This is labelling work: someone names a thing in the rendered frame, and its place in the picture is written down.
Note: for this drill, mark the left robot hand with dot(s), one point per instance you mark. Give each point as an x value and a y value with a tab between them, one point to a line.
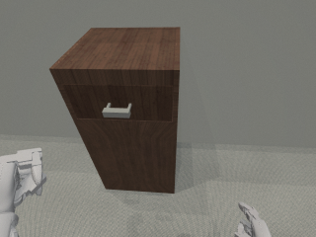
26	165

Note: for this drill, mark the cabinet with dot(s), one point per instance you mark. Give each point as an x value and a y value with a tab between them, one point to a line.
129	154

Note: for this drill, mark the right robot hand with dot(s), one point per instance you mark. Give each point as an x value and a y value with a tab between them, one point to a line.
257	228

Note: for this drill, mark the drawer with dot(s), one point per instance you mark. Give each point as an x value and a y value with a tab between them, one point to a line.
148	102

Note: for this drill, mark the handle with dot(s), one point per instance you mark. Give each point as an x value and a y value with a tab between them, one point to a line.
121	113

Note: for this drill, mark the robot left forearm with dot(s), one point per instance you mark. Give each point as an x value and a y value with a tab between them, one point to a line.
8	223

